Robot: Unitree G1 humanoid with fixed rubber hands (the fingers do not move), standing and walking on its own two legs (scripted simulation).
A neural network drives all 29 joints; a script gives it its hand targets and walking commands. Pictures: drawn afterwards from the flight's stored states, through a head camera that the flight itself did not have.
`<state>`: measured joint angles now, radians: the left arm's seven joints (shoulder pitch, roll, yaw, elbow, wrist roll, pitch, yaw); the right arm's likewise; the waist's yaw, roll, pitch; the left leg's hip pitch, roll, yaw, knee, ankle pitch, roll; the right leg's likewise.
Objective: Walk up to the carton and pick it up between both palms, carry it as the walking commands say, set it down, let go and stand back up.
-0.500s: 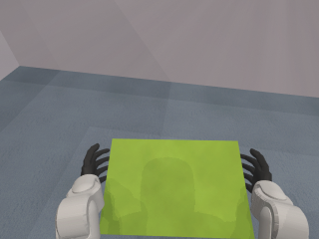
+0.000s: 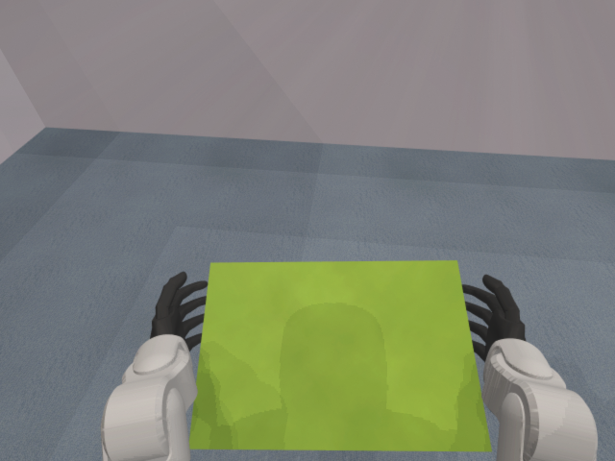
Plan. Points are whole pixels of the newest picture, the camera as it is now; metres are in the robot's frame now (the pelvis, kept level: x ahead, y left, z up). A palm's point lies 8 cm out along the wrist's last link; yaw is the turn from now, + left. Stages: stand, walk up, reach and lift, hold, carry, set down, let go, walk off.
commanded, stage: carry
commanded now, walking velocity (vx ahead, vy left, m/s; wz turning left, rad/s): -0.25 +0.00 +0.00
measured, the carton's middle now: (332, 356) +0.27 +0.00 +0.02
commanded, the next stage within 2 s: none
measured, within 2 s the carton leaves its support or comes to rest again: neither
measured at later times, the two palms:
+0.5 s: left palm out of the picture +0.05 +0.14 +0.09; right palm out of the picture +0.03 -0.22 +0.08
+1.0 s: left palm out of the picture -0.15 +0.16 +0.10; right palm out of the picture -0.13 -0.20 +0.11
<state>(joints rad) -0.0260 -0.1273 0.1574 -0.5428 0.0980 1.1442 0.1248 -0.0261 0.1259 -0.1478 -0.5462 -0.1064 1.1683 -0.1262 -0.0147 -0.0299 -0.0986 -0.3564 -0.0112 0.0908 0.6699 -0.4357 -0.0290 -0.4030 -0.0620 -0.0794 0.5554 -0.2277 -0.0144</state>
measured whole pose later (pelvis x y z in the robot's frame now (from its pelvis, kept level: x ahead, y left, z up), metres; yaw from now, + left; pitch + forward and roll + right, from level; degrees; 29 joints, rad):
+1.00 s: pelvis -0.38 -0.03 +0.00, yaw +2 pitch +3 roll -1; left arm -0.02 -0.13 0.15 -0.54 0.09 1.15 0.14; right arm 0.00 0.13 -0.15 -0.53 -0.12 1.14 -0.10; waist 0.02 -0.01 -0.09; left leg -0.38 0.03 0.07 0.48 -0.16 0.04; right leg -0.50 -0.06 -0.05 1.04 -0.46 0.05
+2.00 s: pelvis -0.77 -0.11 +0.00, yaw +1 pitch +2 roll +1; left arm 0.00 -0.13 0.16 -0.53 0.09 1.14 0.11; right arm 0.01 0.13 -0.14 -0.55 -0.11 1.17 -0.12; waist -0.03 0.01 -0.05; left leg -0.53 0.01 0.04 1.00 -0.42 -0.03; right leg -0.34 -0.05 -0.07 0.54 -0.24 -0.02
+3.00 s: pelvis -1.16 -0.13 +0.00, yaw +3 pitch +3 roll -1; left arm -0.03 -0.13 0.16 -0.53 0.09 1.15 0.14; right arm -0.02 0.13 -0.15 -0.51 -0.13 1.15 -0.10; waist 0.01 -0.01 -0.08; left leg -0.40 0.03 0.06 0.49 -0.15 0.03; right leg -0.45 -0.06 -0.07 0.93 -0.45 0.04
